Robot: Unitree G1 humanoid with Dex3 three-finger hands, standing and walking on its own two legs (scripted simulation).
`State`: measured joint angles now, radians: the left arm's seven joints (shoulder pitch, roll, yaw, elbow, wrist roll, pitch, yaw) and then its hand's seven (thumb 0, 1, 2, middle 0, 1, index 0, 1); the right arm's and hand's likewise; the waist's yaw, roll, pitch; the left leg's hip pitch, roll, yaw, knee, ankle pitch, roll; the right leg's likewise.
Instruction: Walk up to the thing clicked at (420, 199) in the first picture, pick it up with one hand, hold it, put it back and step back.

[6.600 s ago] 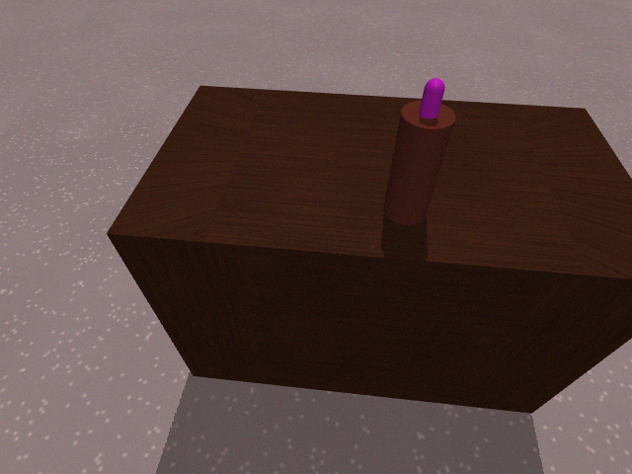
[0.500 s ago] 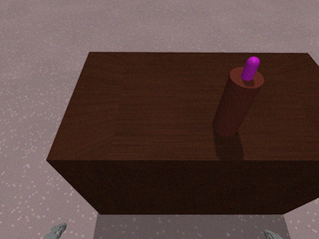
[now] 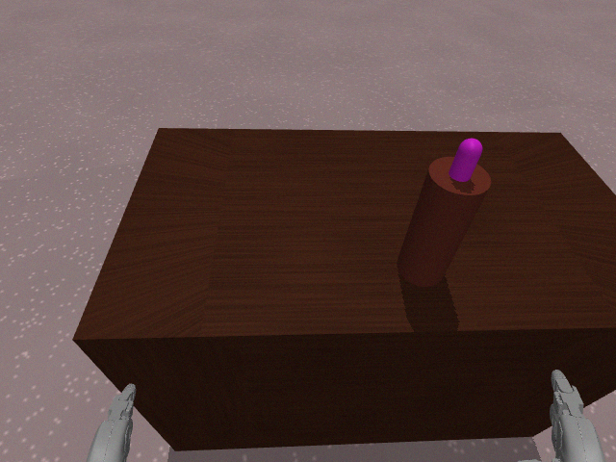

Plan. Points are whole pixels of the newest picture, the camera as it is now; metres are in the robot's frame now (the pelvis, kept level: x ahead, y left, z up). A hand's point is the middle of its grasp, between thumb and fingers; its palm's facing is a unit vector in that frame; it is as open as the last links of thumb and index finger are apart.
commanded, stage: rise first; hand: right
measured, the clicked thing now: (442, 214) +0.49 -0.19 +0.06
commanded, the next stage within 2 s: go down in 1.06 s
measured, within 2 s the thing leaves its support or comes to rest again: neither
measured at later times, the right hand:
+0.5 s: hand (547, 427) +0.18 -0.25 +0.03, palm faces +0.29 +0.89 -0.36, open 17.5 cm
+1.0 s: hand (567, 428) +0.17 -0.25 +0.07, palm faces +0.30 +0.88 -0.38, open 17.5 cm
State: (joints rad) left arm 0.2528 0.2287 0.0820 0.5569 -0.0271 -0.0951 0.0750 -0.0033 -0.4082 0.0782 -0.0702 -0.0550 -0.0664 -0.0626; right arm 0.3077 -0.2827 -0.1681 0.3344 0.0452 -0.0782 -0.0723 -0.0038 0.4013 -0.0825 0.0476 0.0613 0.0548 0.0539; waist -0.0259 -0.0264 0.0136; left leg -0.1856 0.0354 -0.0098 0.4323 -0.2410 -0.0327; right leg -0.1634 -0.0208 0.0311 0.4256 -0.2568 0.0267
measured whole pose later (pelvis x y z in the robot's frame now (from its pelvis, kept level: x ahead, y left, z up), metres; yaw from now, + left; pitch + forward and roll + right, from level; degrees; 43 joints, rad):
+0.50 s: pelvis +0.00 +0.00 +0.00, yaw +0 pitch -2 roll +0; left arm 0.24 0.22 0.14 0.62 -0.01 -0.09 0.05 -0.01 -0.54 0.06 -0.07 -0.06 -0.06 -0.06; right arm 0.44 -0.28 -0.22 0.02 0.04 -0.13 -0.03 -0.01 0.56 -0.04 0.05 0.06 0.06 0.05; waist -0.04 -0.03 0.02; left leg -0.15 0.04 0.00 0.44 -0.25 -0.03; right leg -0.13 -0.02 0.04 0.43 -0.27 0.03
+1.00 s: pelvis -0.02 +0.00 +0.00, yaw -1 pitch -3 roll +0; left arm 0.25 0.21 0.15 0.63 -0.01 -0.13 0.05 -0.01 -0.54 0.07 -0.06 -0.06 -0.06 -0.07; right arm 0.44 -0.29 -0.25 -0.09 0.04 -0.21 -0.02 -0.01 0.56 -0.05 0.05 0.06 0.06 0.05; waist -0.04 -0.04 0.05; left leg -0.16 0.04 0.00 0.44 -0.23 -0.03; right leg -0.14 -0.02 0.04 0.44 -0.24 0.03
